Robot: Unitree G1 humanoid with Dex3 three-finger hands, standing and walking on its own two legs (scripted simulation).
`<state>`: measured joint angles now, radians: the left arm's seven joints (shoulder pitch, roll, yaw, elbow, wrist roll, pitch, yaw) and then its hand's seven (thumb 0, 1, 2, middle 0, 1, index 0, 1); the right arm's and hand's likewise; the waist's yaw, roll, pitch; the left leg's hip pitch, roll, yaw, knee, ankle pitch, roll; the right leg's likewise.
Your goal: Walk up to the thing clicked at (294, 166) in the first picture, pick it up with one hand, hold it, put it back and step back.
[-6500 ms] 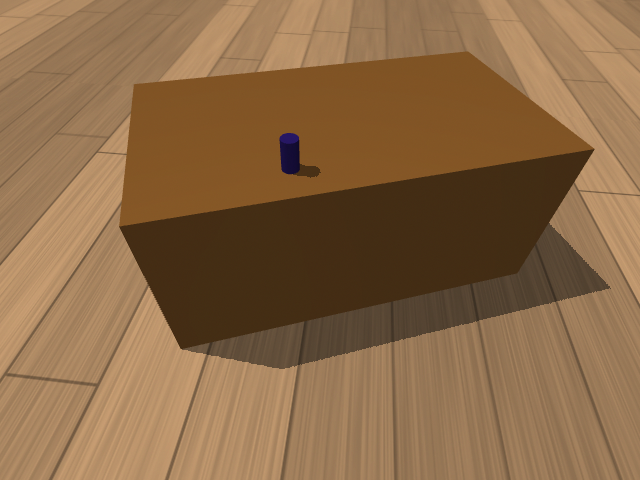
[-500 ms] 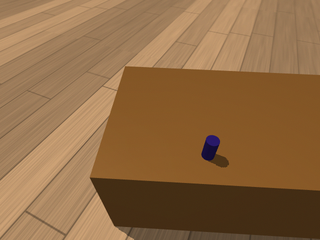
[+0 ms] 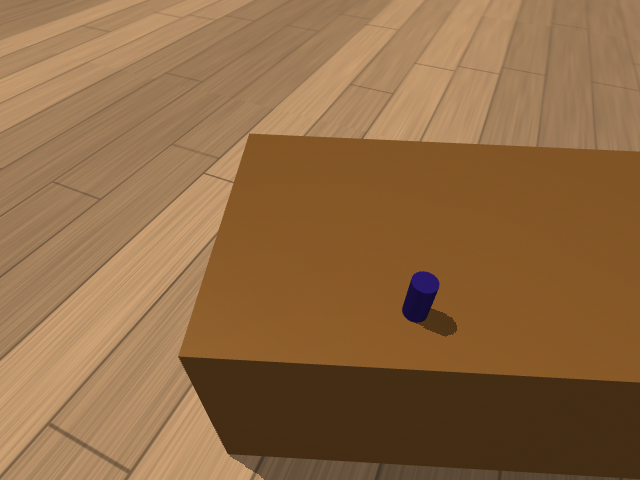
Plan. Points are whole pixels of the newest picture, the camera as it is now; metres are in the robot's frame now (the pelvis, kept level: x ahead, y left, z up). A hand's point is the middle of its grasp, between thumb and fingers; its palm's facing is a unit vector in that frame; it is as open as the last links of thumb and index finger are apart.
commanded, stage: stand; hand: right
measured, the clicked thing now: (419, 297) +0.48 -0.19 -0.13
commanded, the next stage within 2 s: rise first in 0.12 s
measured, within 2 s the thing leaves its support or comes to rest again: neither
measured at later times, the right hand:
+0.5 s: hand (506, 479) +0.17 -0.25 -0.12, palm faces +0.18 +0.93 -0.31, open 11.6 cm
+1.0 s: hand (521, 463) +0.18 -0.25 -0.07, palm faces +0.22 +0.92 -0.33, open 17.1 cm
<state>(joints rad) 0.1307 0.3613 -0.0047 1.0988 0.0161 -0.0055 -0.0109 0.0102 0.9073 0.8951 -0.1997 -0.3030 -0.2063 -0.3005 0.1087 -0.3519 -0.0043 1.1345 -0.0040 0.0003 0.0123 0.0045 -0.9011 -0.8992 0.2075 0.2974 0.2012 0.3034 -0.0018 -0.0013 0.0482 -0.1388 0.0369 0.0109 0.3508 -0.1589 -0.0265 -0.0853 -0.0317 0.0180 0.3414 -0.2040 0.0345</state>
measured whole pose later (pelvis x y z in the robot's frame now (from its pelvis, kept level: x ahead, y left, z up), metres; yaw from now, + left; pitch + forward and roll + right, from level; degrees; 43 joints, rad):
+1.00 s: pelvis +0.01 +0.00 -0.01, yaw +0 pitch -1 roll +0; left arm 0.20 0.23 0.08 0.68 -0.02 -0.09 0.07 0.00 -0.48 0.07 -0.06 -0.07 -0.07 -0.07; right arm 0.27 -0.28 -0.14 0.48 0.03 -0.07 -0.06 -0.01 0.45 -0.07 0.06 0.05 0.06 0.06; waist -0.01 -0.01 -0.01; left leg -0.21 0.04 0.01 0.43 -0.21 -0.03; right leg -0.16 -0.03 0.02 0.44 -0.26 0.03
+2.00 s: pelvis -0.02 +0.00 -0.02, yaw -1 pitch +1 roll +0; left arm 0.16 0.23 0.08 0.71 0.00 -0.16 0.08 0.00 -0.52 0.04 -0.05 -0.05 -0.06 -0.05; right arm 0.00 -0.37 -0.36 0.58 0.14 -0.27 0.15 -0.01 0.58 -0.02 0.05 0.05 0.05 0.06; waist 0.03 0.02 0.00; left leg -0.34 0.04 0.03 0.55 -0.23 -0.03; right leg -0.31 -0.02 0.04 0.58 -0.28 0.03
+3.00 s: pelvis -0.03 -0.01 -0.07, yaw +0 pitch +14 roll +2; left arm 0.30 0.26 -0.02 0.40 0.00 -0.18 0.12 -0.01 -0.52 0.04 -0.05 -0.06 -0.06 -0.05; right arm -0.50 -0.70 -0.61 1.04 0.24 -0.36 0.54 -0.01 0.49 -0.02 0.07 0.04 0.06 0.04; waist 0.12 0.05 -0.11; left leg -0.81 0.02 0.02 0.93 -0.36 -0.03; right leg -0.80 -0.04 0.05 1.00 -0.45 0.03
